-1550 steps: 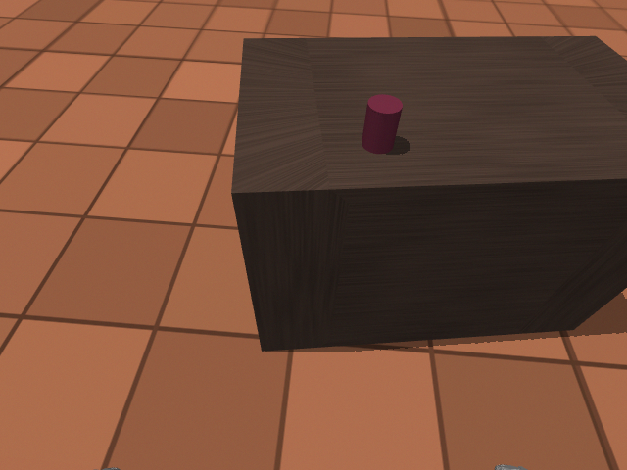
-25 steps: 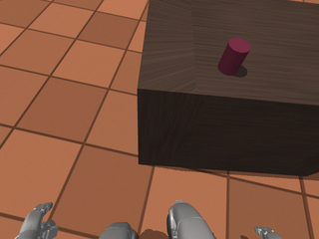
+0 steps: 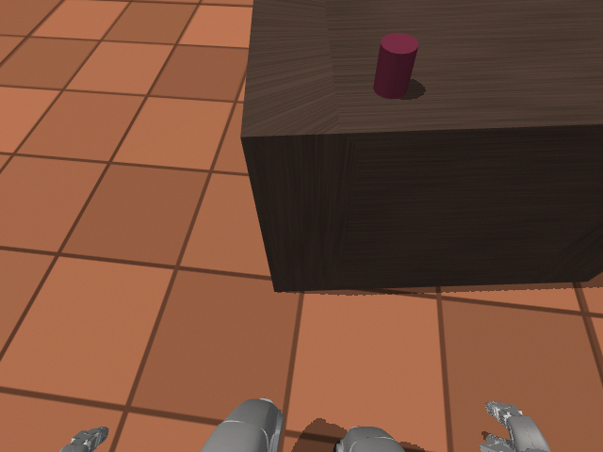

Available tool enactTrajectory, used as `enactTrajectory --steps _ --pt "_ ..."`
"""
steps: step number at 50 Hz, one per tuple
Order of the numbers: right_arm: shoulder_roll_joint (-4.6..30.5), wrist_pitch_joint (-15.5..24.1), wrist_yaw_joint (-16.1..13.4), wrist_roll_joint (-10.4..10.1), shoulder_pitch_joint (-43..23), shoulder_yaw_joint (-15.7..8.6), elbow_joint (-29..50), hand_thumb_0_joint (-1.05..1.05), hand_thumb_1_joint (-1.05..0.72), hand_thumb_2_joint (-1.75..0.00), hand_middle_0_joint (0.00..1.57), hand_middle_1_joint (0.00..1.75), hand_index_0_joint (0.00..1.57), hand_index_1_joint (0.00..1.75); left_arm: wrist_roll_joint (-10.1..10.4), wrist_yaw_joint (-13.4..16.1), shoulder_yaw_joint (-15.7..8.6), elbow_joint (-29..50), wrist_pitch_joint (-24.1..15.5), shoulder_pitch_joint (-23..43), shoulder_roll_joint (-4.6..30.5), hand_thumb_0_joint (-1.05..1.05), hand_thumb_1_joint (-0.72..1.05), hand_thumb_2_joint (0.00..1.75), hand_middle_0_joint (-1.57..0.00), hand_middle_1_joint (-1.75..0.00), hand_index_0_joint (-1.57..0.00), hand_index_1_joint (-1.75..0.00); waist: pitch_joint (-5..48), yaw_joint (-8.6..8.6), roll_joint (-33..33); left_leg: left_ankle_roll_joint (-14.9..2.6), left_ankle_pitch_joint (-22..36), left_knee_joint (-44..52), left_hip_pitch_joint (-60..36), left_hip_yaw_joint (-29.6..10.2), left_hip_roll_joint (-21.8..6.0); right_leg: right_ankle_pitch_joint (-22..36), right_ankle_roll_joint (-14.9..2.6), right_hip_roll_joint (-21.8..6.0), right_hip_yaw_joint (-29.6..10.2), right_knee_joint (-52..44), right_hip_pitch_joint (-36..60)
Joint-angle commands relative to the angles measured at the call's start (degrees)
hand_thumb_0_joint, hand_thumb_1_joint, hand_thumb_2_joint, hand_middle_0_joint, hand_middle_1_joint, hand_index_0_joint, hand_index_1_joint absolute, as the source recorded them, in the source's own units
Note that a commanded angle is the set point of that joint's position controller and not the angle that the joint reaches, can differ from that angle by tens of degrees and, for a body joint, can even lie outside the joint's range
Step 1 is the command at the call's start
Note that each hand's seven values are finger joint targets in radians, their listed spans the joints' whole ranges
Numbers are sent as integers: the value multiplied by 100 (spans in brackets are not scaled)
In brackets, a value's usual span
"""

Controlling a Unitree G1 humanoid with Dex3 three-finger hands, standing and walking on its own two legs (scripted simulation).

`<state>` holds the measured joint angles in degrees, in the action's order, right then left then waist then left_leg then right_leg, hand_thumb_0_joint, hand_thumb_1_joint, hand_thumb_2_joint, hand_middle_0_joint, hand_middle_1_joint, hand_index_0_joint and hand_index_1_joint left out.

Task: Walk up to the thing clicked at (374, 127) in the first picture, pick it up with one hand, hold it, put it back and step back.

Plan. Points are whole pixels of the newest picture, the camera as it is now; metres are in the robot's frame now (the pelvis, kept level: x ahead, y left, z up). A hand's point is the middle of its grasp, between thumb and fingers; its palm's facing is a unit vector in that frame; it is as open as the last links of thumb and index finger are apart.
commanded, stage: step back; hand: right
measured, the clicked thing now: (394, 67) +0.76 -0.17 +0.03
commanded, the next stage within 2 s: none
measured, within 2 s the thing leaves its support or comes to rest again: neither
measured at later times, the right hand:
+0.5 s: hand out of the picture -0.04 -0.26 -0.13, palm faces -0.08 +0.89 -0.45, open 7.4 cm
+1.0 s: hand out of the picture -0.24 -0.27 -0.16, palm faces -0.14 +0.91 -0.39, open 7.4 cm
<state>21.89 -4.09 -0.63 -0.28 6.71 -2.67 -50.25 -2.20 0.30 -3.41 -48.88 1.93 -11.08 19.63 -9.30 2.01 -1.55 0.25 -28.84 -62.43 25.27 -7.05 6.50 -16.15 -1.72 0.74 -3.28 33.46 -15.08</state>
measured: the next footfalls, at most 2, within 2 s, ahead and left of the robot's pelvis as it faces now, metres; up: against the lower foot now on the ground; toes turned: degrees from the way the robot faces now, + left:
left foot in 0.20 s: -0.07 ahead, +0.14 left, +0.00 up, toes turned +2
right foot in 0.60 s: -0.19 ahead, -0.13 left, +0.00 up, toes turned +2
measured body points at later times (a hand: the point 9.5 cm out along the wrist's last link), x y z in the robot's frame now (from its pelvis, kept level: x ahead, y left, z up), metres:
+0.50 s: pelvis -0.16 +0.01 +0.00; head -0.09 +0.04 +0.44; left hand -0.07 +0.33 -0.13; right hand -0.04 -0.30 -0.10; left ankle -0.11 +0.13 -0.73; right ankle -0.21 -0.14 -0.67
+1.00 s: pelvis -0.33 -0.02 -0.02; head -0.27 +0.00 +0.43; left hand -0.22 +0.31 -0.13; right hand -0.23 -0.31 -0.14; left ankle -0.34 +0.10 -0.73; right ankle -0.25 -0.13 -0.72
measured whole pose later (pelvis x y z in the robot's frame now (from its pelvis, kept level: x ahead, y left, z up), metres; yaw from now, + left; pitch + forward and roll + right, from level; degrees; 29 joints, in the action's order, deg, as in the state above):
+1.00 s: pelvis -0.33 -0.02 -0.02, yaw +3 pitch -3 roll +3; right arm 19.3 -2.2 -0.8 2.2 10.7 -2.0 -51.4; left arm -2.0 1.2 -4.0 -45.2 3.9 -5.5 23.3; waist -11.5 1.9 4.5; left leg -1.4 -19.9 -36.4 13.2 0.6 4.0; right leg -24.0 -0.4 -2.3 -2.7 47.5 -25.5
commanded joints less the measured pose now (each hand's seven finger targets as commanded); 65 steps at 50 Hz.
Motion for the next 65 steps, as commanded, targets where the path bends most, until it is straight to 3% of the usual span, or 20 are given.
enactTrajectory --steps 1,6,10,13,17,28,30,31,32,33,36,42,46,48,50,53,57,61,63,65 --pt "1131 207 -139 5 313 -237 336 0 -90 -90 20 30 20 30 -5 127 -441 820 -131 403 1394 0 90 90 -20 -30 -20 -30 954 -36 812 126 51 -302 47 -101 60 2583 -940 -1162 -886 -818 433" --pt "1007 301 -161 91 465 -232 411 0 -90 -90 20 30 20 30 -4 175 -454 855 -19 195 1442 0 90 90 -20 -30 -20 -30 1316 67 1419 96 -88 2097 -92 255 -552 3082 -993 -1437 -1012 -335 1513" --pt "1070 372 -121 177 973 -350 144 0 -90 -90 20 30 20 30 97 90 -381 931 121 401 1476 0 90 90 -20 -30 -20 -30 1562 -192 1090 -131 1950 4027 -1394 511 -586 2071 -461 -1024 -748 273 758" --pt "2234 352 -55 280 463 -590 364 0 -90 -90 20 30 20 30 56 175 -440 1067 129 1075 1360 0 90 90 -20 -30 -20 -30 924 -581 -1310 -1774 2932 4641 -525 -2531 -3143 -2263 170 462 -540 2982 -904" --pt "1375 444 -128 297 -338 -354 545 0 -90 -90 20 30 20 30 178 82 -444 604 175 201 1317 0 90 90 -20 -30 -20 -30 594 146 -494 -1075 3748 4100 -765 -526 -1938 -1144 77 666 -925 4147 -1197" --pt "1548 215 -75 174 60 -429 690 0 -90 -90 20 30 20 30 45 19 -340 321 -34 -378 1162 0 90 90 -20 -30 -20 -30 1681 -133 -1064 -1081 3761 2986 -1989 -264 -1942 -239 213 100 277 -603 217" --pt "1360 165 -51 118 -134 -345 764 0 -90 -90 20 30 20 30 -38 31 -407 171 -83 -572 1429 0 90 90 -20 -30 -20 -30 1639 1 -464 -651 2617 2660 -922 -149 -1587 625 -59 -198 -291 -1038 858" --pt "1059 168 -41 77 -127 -266 876 0 -90 -90 20 30 20 30 -73 18 -536 250 -100 -604 1846 0 90 90 -20 -30 -20 -30 1427 27 743 -288 1144 1820 104 98 -774 736 -377 -1168 -1759 -1104 923" --pt "1011 163 -158 86 -322 -303 933 0 -90 -90 20 30 20 30 -51 0 -638 424 -58 -104 2378 0 90 90 -20 -30 -20 -30 1088 210 1651 -53 -681 549 105 198 -171 1028 -1350 -2210 -2554 -1508 -321" --pt "1211 139 -200 52 -177 -412 817 0 -90 -90 20 30 20 30 -17 35 -631 594 -95 362 2387 0 90 90 -20 -30 -20 -30 691 59 1716 -27 -754 -349 -193 -198 -420 816 -1565 -2519 -2926 -1760 -1297" --pt "1185 170 -140 8 222 -312 494 0 -90 -90 20 30 20 30 -14 86 -439 722 -103 817 1592 0 90 90 -20 -30 -20 -30 584 -317 826 -64 90 -596 -2 -224 5 2164 -919 -1283 -847 -936 -604" --pt "887 342 -191 120 237 -179 633 0 -90 -90 20 30 20 30 -84 171 -440 766 33 100 1489 0 90 90 -20 -30 -20 -30 1047 120 1373 97 -163 1614 234 417 -331 3152 -933 -1304 -765 -250 1201" --pt "961 418 -152 207 881 -311 285 0 -90 -90 20 30 20 30 43 107 -333 808 137 215 1481 0 90 90 -20 -30 -20 -30 1508 -92 1077 -108 1909 4311 -1361 614 -498 2204 -497 -1086 -615 639 711" --pt "1738 395 -132 336 540 -492 354 0 -90 -90 20 30 20 30 95 73 -215 799 133 28 1066 0 90 90 -20 -30 -20 -30 1285 59 -915 -906 2533 4405 -2203 -1942 -2328 -1492 23 141 167 2026 -1638" --pt "2036 441 -145 288 76 -555 516 0 -90 -90 20 30 20 30 49 154 -353 773 151 637 1513 0 90 90 -20 -30 -20 -30 839 -226 -930 -1793 2237 4604 -204 -2421 -3176 -1841 101 -76 -601 3450 -686" --pt "1323 497 -158 300 -393 -304 569 0 -90 -90 20 30 20 30 162 32 -343 411 131 9 1365 0 90 90 -20 -30 -20 -30 824 205 -474 -1083 2773 4133 -529 -395 -1901 -1039 63 335 -623 3556 -755" --pt "1244 501 -26 304 146 -354 376 0 -90 -90 20 30 20 30 70 -112 -282 348 -65 202 1259 0 90 90 -20 -30 -20 -30 826 -279 -796 -926 -18 4310 -1524 -500 -1536 -1277 246 74 -52 1093 -801" --pt "1370 343 55 304 237 -398 346 0 -90 -90 20 30 20 30 6 -7 -296 -127 -354 -438 1188 0 90 90 -20 -30 -20 -30 1108 -65 -771 -868 780 3394 -1258 -105 -1599 -474 -9 136 323 -1868 761" --pt "636 374 76 212 215 -192 495 0 -90 -90 20 30 20 30 -129 59 -465 -250 -472 -581 1762 0 90 90 -20 -30 -20 -30 950 3 1005 -157 135 1743 828 546 -665 -508 -415 -1210 -2235 -1902 1871" --pt "1124 397 11 249 -86 -356 397 0 -90 -90 20 30 20 30 -121 67 -525 18 -458 313 2243 0 90 90 -20 -30 -20 -30 96 45 918 5 -86 1116 140 -114 -925 -2673 -1245 -2319 -3074 -2208 -661"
